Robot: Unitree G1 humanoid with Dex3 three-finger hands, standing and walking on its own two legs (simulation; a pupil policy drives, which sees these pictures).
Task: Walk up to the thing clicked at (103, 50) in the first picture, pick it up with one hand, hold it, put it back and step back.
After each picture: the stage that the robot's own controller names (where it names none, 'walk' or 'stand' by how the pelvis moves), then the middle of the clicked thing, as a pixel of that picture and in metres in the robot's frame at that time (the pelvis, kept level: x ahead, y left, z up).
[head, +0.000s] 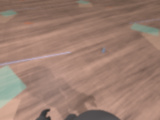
stand; (103, 50) +1.54 -0.29 -0.72
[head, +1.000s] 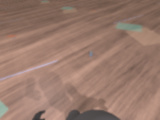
walk; (91, 53) +1.41 +0.11 -0.70
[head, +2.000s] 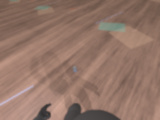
walk; (74, 69) +0.87 +0.33 -0.71
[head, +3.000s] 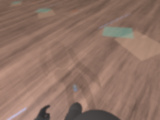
walk; (75, 87) +0.51 +0.27 -0.71
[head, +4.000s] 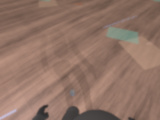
stand; (72, 92) +0.38 +0.21 -0.70
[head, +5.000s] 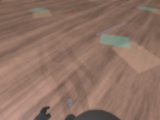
stand; (69, 102) +0.33 +0.23 -0.72
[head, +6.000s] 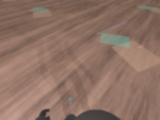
stand; (69, 100) +0.35 +0.24 -0.73
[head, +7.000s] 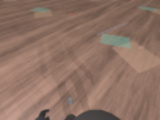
stand; (69, 100) +0.35 +0.23 -0.73
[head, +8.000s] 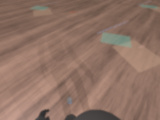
stand; (69, 100) +0.33 +0.24 -0.73
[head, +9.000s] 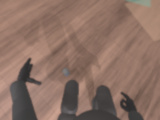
go down; (66, 72) +0.39 +0.24 -0.46
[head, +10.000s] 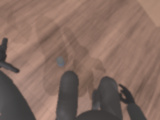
go down; (60, 61) +0.42 +0.27 -0.31
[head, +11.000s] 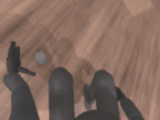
close in; (41, 58) +0.39 +0.30 -0.23
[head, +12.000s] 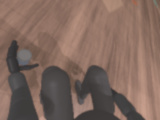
close; (24, 57) +0.39 +0.31 -0.22
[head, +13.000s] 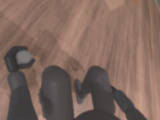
lift; (24, 58) +0.37 +0.31 -0.22
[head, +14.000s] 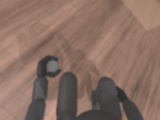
lift; (53, 67) +0.32 +0.27 -0.06
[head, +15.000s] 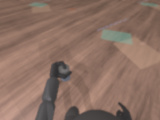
hold; (64, 73) +0.33 +0.18 +0.05
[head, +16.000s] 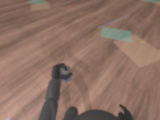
hold; (66, 74) +0.34 +0.18 +0.01
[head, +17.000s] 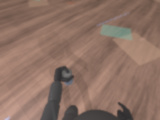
crouch; (67, 77) +0.33 +0.16 -0.02
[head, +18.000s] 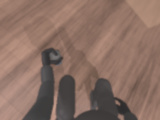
crouch; (56, 58) +0.42 +0.24 -0.10
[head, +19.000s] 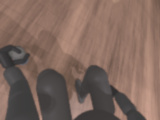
lower; (19, 56) +0.40 +0.32 -0.22
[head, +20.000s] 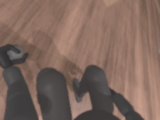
lower; (17, 55) +0.40 +0.32 -0.22
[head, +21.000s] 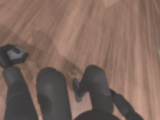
lower; (17, 55) +0.40 +0.32 -0.22
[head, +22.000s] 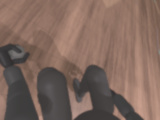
lower; (18, 55) +0.40 +0.32 -0.22
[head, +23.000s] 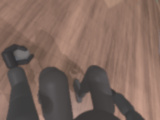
loosen; (22, 56) +0.39 +0.31 -0.22
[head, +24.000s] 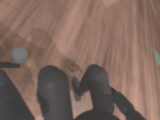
withdraw; (20, 55) +0.39 +0.30 -0.22
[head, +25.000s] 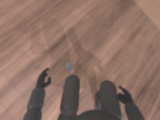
walk; (68, 66) +0.43 +0.24 -0.40
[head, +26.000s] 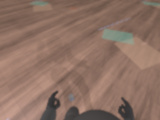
stand; (71, 97) +0.36 +0.19 -0.66
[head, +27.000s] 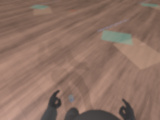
stand; (71, 98) +0.37 +0.21 -0.67
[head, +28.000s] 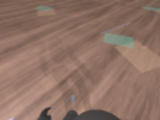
stand; (72, 98) +0.37 +0.20 -0.71
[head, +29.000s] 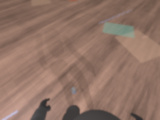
walk; (73, 90) +0.40 +0.19 -0.71
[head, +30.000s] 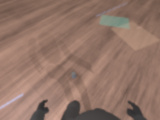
walk; (73, 75) +0.60 +0.24 -0.70
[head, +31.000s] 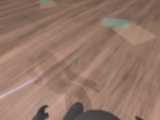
walk; (79, 63) +0.95 +0.26 -0.71
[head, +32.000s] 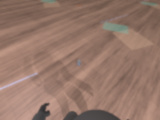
stand; (78, 62) +1.02 +0.20 -0.71
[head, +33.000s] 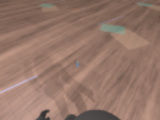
stand; (77, 64) +1.04 +0.23 -0.73
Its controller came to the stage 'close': yes
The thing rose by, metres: 0.70
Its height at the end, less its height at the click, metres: +0.00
